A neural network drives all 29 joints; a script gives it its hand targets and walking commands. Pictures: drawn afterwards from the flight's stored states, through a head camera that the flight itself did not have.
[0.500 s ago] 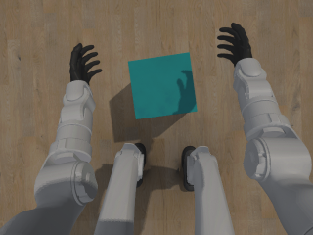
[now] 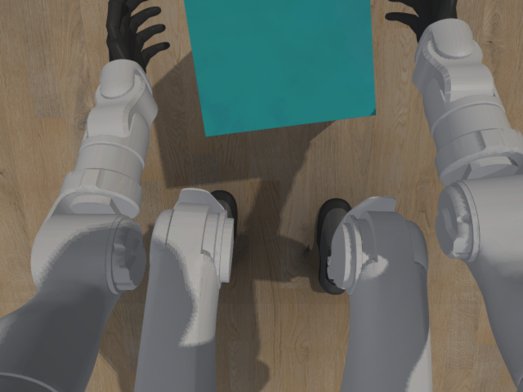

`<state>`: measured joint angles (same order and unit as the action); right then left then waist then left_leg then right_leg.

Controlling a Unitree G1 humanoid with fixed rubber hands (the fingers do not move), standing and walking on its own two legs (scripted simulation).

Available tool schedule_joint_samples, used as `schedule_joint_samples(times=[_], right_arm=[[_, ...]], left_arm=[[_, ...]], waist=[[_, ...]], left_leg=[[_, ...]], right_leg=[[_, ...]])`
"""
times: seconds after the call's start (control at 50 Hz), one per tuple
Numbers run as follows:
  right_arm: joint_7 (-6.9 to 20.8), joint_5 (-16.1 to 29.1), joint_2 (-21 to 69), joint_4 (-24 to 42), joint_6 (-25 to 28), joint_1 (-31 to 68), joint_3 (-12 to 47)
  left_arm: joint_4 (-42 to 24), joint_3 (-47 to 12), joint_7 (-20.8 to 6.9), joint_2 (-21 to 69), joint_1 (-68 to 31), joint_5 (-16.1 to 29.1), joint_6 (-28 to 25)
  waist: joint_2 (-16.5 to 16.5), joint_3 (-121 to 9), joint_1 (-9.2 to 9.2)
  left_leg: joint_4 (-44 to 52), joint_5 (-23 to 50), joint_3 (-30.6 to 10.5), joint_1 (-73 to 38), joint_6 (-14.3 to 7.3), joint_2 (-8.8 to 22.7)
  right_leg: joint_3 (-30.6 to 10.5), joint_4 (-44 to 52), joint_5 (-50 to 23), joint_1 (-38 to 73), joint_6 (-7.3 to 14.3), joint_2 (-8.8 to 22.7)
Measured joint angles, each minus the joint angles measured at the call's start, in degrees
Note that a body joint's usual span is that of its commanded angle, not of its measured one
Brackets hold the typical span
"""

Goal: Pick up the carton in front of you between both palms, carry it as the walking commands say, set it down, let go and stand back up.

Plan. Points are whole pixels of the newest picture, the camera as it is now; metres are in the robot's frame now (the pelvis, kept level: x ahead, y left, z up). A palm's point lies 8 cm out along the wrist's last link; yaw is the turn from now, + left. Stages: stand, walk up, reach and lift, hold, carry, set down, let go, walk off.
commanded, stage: reach and lift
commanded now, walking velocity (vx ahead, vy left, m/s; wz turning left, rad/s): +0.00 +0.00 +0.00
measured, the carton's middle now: (279, 60) +0.50 +0.00 -0.27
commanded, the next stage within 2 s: none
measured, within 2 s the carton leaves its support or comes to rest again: leaves its support in 0.90 s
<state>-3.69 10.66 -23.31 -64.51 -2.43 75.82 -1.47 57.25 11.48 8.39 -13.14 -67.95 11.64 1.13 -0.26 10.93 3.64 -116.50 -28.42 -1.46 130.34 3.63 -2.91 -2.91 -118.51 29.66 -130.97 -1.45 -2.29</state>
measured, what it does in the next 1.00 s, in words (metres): stands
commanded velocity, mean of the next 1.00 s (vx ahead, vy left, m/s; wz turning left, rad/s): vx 0.00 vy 0.00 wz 0.00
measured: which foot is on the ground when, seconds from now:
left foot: down 0.00-1.00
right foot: down 0.00-1.00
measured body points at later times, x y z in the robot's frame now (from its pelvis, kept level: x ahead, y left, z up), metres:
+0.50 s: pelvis +0.01 +0.00 -0.03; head +0.37 -0.01 +0.24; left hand +0.51 +0.19 -0.21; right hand +0.55 -0.17 -0.22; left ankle +0.13 +0.13 -0.36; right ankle +0.12 -0.12 -0.36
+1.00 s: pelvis +0.01 +0.00 -0.03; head +0.35 -0.02 +0.26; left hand +0.53 +0.16 -0.18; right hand +0.55 -0.15 -0.19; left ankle +0.13 +0.13 -0.36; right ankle +0.12 -0.12 -0.36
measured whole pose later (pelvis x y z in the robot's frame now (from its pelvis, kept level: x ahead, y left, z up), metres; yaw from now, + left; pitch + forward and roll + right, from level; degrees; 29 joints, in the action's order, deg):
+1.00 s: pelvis +0.01 +0.00 -0.03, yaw +0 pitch +38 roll +2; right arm -8.1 9.7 -16.2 -63.3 -5.0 77.1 0.5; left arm 56.8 11.8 12.3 -10.2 -70.9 12.8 4.1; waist -1.6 12.2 2.4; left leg -124.2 -31.0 -2.6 131.3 4.9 -4.8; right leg -3.0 -125.9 32.2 -131.7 -2.2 -3.7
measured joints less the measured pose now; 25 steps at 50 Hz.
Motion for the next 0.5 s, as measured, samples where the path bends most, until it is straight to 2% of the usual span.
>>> schedule_joint_samples(times=[0.1,0.18,0.24,0.32,0.44,0.5], right_arm=[[-0.5,1.9,-1.0,-2.5,1.7,3.3,2.0],[-1.2,2.2,-0.9,-1.7,2.5,3.0,3.1],[-1.4,2.0,-0.3,-0.5,2.6,2.1,3.1],[-1.6,2.5,-0.1,0.8,2.6,1.0,3.6],[-1.4,2.2,1.2,-1.2,2.7,0.6,3.0],[-1.5,2.2,1.7,-2.0,3.0,1.0,3.0]], left_arm=[[3.4,-3.0,0.4,-1.7,-3.9,2.1,-1.3],[3.9,-5.3,0.4,-3.6,-4.6,6.0,-2.0],[4.4,-6.5,0.1,-3.7,-5.0,7.1,-2.1],[4.8,-6.3,0.6,-2.6,-5.3,6.5,-2.5],[6.2,-4.8,0.8,-0.9,-4.2,3.7,-3.0],[5.7,-5.3,0.8,-0.9,-3.8,3.7,-3.2]], waist=[[-0.7,4.9,0.13],[-2.0,7.2,-0.29],[-2.2,6.8,-0.72],[-1.9,5.4,-0.82],[-0.8,3.0,-0.65],[-0.6,3.0,-0.61]], left_leg=[[-3.6,0.0,0.2,1.4,-0.1,0.0],[-5.5,-1.0,0.8,0.9,-0.5,0.1],[-6.4,-1.6,0.8,1.1,-0.6,0.0],[-7.0,-2.3,0.5,1.4,-0.5,0.0],[-6.6,-2.6,0.3,1.6,-0.3,0.1],[-6.1,-2.3,0.3,1.7,-0.2,0.1]], right_leg=[[-0.1,-3.6,0.1,-1.4,-0.1,0.1],[-0.3,-5.8,1.4,-0.7,-0.1,0.7],[-0.2,-6.7,2.2,-0.8,-0.1,1.0],[0.1,-7.1,2.9,-0.9,0.0,1.0],[0.3,-6.7,3.1,-1.3,0.2,0.9],[0.3,-6.2,2.8,-1.3,0.3,0.9]])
